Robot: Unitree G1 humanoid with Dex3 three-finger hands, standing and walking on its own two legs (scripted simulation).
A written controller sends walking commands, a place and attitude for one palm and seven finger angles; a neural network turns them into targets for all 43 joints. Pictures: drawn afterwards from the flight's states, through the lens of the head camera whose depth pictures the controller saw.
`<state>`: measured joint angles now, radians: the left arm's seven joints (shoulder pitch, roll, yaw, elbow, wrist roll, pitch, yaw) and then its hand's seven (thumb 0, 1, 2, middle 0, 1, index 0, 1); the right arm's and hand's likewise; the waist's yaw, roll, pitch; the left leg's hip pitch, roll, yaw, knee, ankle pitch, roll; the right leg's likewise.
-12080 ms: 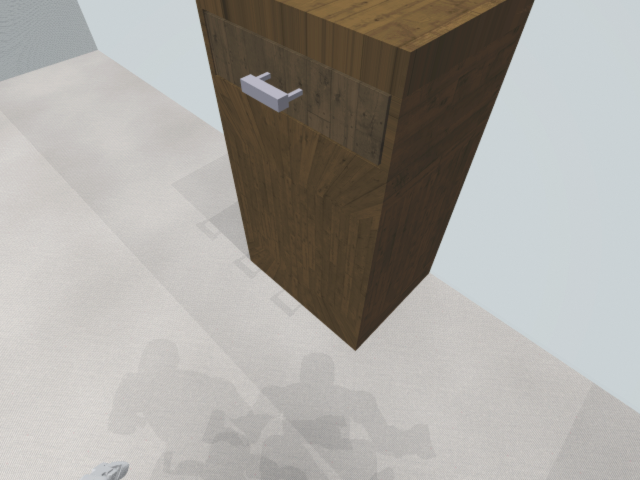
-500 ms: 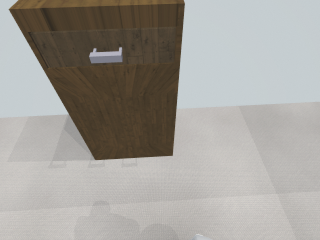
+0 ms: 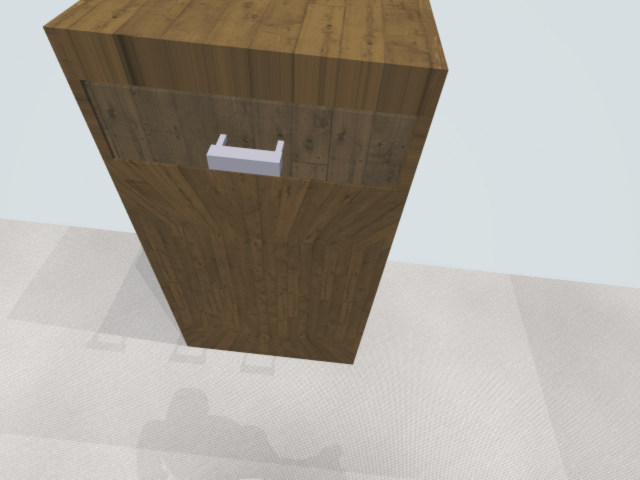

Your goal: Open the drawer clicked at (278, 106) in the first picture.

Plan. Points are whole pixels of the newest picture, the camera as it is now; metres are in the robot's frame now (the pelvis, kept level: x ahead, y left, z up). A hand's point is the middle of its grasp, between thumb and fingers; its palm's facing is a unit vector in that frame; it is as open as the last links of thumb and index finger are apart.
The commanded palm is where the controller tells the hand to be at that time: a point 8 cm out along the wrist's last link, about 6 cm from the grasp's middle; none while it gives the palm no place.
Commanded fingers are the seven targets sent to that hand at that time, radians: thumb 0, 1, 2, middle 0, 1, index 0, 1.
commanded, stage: come to a stop and stand still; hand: left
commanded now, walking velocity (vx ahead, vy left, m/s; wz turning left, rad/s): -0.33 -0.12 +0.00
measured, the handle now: (248, 151) +0.55 +0.18 +0.09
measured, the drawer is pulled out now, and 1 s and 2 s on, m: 0.00 0.00 0.00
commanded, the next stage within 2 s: look again from close up in 1.26 s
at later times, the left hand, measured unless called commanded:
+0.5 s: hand out of the picture +0.05 +0.14 -0.15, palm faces +0.00 -0.96 -0.28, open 7.4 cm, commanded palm none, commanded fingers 0.00 0.90 0.90 -0.20 -0.30 -0.20 -0.30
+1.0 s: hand out of the picture -0.03 +0.19 -0.17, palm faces +0.02 -0.97 -0.24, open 7.4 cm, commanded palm none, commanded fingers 0.00 0.90 0.90 -0.20 -0.30 -0.20 -0.30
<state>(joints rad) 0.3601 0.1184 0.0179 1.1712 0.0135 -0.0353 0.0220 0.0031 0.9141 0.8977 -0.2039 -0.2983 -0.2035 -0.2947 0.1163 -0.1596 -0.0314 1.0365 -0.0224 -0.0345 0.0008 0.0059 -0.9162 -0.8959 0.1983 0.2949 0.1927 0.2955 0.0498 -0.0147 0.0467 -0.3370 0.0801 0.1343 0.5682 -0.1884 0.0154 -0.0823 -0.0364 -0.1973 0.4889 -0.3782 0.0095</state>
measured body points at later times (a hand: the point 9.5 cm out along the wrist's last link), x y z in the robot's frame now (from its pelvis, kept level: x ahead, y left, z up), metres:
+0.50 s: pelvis -0.02 -0.05 +0.00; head -0.01 -0.08 +0.45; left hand +0.05 +0.19 -0.13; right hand +0.02 -0.30 -0.16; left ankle +0.03 +0.09 -0.71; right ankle -0.02 -0.17 -0.73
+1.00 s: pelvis -0.04 +0.00 +0.00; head -0.04 -0.01 +0.45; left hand -0.03 +0.24 -0.15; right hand +0.01 -0.23 -0.15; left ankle -0.07 +0.09 -0.73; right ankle -0.02 -0.17 -0.73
